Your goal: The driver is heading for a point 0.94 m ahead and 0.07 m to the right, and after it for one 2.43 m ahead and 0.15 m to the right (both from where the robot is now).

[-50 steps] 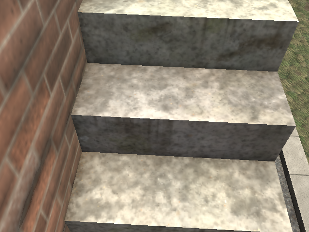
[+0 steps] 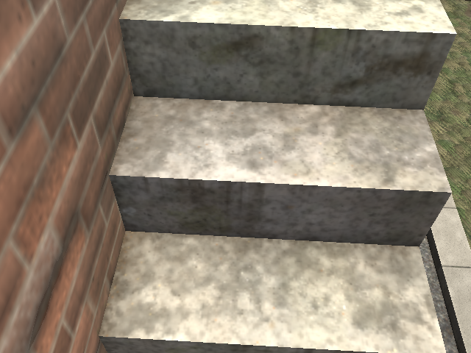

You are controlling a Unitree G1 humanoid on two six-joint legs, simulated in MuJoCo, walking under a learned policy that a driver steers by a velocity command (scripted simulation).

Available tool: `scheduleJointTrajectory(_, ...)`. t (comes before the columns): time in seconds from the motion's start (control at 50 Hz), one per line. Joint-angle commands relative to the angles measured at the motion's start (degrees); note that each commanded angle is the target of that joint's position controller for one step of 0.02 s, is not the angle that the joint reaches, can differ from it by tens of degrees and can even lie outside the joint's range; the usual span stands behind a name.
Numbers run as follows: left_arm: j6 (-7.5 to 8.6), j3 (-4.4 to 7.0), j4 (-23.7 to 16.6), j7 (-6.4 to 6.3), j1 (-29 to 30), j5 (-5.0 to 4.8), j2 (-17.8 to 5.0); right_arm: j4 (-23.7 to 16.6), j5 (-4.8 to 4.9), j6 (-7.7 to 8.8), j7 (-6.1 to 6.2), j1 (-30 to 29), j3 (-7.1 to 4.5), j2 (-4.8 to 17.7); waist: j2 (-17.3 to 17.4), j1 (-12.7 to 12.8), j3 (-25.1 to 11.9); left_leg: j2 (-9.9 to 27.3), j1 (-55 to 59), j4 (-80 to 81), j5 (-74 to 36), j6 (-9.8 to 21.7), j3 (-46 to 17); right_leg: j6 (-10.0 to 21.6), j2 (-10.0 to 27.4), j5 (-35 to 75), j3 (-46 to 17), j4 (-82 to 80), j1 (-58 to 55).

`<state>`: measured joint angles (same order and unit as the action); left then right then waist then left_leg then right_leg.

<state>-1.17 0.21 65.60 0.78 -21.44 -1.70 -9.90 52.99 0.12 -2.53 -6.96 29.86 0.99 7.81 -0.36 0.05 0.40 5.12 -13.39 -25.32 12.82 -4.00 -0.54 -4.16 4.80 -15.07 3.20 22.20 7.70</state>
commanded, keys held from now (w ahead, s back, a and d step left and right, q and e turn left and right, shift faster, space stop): w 1.00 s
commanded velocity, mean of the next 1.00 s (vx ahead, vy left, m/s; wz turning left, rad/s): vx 0.00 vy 0.00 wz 0.00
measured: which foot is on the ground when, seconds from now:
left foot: down 0.00-1.00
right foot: down 0.00-1.00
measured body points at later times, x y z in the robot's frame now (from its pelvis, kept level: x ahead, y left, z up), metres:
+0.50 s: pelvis +0.00 +0.00 +0.00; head +0.02 +0.01 +0.45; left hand -0.06 +0.22 -0.16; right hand -0.07 -0.20 -0.15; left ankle +0.00 +0.16 -0.74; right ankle -0.04 -0.16 -0.74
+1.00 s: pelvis +0.00 +0.00 +0.00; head +0.02 +0.01 +0.45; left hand -0.06 +0.22 -0.16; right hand -0.07 -0.20 -0.15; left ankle +0.00 +0.16 -0.74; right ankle -0.04 -0.16 -0.74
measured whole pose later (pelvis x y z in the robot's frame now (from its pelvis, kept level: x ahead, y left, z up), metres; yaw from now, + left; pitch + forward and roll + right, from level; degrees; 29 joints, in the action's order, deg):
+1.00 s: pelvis +0.00 +0.00 +0.00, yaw +0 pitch +1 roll -1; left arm -1.3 0.2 65.6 0.7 -21.8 -1.7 -9.8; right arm 53.1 0.1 -2.6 -6.8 30.0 1.0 7.7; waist -0.4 0.1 0.4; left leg 5.2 -13.3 -25.1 12.7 -4.0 -0.3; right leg -4.1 4.7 -15.1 3.0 22.0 7.5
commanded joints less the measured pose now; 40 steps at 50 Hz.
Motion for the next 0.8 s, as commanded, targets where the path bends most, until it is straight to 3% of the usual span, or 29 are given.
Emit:
scheduleJointTrajectory(0.02, 0.02, 0.67, 0.48, -0.09, -6.34, 0.00, -4.60, -0.30, 0.01, 0.00, -0.03, 7.92, -0.78, 4.40, 0.97, 0.11, 5.36, -2.68, -1.26, 4.50, -6.80, 3.22, 3.79, 1.71, -3.01, 8.87, 2.39, -3.69, 2.82)
scheduleJointTrajectory(0.8, -0.06, 0.58, 0.30, -0.21, -7.01, 0.02, -4.55, 0.03, -0.03, 0.20, 0.29, 8.56, -0.92, 4.70, 1.71, 0.13, 5.30, -2.81, -0.93, 4.47, -6.71, 3.22, 3.74, 1.81, -3.06, 8.80, 2.13, -3.62, 2.94)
